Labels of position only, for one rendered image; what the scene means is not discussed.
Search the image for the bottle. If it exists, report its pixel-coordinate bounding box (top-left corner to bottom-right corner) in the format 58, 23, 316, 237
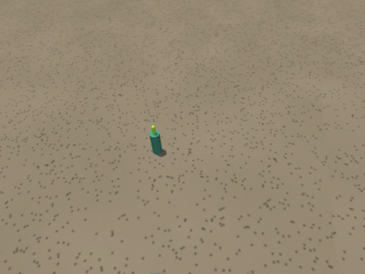
149, 126, 162, 155

